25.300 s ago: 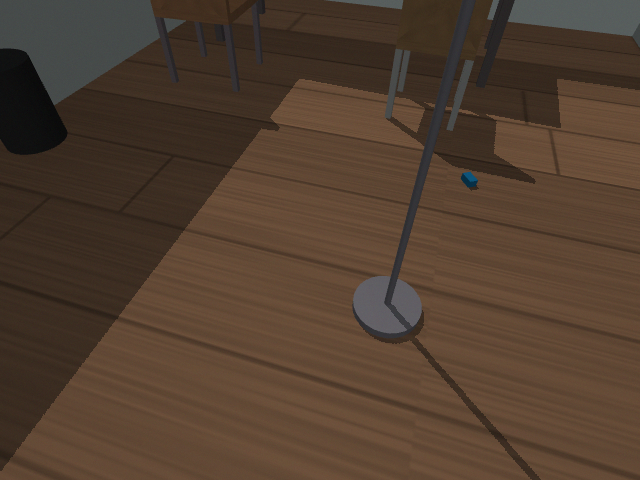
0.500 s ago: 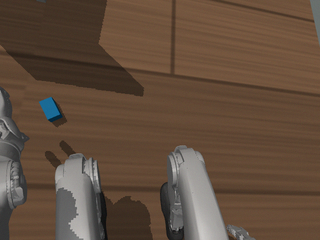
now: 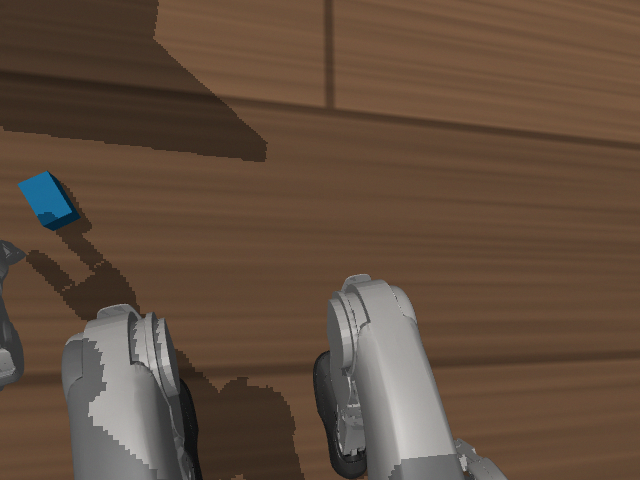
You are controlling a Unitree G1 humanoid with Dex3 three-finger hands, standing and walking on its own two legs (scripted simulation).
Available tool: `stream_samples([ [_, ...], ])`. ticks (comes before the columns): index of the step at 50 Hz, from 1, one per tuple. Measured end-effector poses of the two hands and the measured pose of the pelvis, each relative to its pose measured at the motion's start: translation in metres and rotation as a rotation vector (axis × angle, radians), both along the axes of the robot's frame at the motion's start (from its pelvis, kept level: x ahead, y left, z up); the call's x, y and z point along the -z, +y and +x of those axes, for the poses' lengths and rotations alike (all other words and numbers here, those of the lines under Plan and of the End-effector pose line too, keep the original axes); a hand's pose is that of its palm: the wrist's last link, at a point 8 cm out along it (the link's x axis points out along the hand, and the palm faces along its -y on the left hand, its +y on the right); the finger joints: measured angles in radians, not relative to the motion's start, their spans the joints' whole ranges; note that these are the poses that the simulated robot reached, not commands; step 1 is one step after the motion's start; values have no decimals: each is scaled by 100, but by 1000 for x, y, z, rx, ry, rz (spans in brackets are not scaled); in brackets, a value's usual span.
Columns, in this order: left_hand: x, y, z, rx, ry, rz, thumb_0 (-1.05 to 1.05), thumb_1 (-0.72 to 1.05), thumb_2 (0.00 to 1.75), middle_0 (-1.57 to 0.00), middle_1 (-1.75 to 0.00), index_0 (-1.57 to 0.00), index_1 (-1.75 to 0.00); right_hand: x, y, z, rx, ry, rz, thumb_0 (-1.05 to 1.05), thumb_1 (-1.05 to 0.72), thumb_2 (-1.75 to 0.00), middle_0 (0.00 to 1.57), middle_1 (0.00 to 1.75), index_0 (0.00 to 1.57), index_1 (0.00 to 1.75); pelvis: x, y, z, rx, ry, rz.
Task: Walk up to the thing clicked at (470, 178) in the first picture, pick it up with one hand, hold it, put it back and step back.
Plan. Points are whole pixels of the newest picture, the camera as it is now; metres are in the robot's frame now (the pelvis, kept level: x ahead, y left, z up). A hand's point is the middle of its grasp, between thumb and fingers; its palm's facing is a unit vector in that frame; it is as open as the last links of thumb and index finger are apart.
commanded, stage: rise first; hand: left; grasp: from above
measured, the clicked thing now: (50, 201) +0.50 +0.33 -0.31
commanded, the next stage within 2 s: none
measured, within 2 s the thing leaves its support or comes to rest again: neither
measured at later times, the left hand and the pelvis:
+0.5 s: hand out of the picture +0.45 +0.36 -0.19, palm faces -0.33 -0.28 -0.90, open 14.1 cm; pelvis +0.00 +0.00 -0.01, yaw -2 degrees
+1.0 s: hand out of the picture +0.46 +0.36 -0.20, palm faces -0.30 -0.29 -0.91, open 14.0 cm; pelvis +0.00 +0.01 -0.01, yaw -4 degrees
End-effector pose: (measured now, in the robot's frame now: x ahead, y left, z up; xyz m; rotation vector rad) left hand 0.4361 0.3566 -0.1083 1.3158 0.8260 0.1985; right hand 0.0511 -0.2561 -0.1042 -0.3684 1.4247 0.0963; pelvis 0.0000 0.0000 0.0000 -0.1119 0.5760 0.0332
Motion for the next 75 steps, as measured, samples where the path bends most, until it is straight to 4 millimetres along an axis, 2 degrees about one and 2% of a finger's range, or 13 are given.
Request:
stream_samples([
  [13, 15, 1, 12, 28, 7, -9, 0, -53, 97, -10, -106, -11, -106, -4, -5, -4, -5, 22, -27, 1, -92, -90, 20, 30, 20, 30, 8, 3, 1, 12, -15, -20],
  [32, 28, 4, 17, 26, 2, -9, 0, -54, 97, -11, -104, -11, -105, -7, -3, -11, -21, 42, -37, 1, -93, -90, 20, 30, 20, 30, 13, 5, 0, 21, -32, -37],
  [56, 28, 9, 26, -2, -10, -3, 0, -53, 95, -12, -106, -13, -105, -17, 5, -23, -31, 49, -28, 1, -94, -91, 20, 30, 20, 30, 12, 7, -1, 29, -41, -55],
  [75, 16, 8, 21, 9, -18, -8, 0, -52, 94, -12, -106, -13, -105, -15, 1, -15, -40, 13, -8, 1, -94, -91, 20, 30, 20, 30, 11, 6, -3, 24, -42, -49],
])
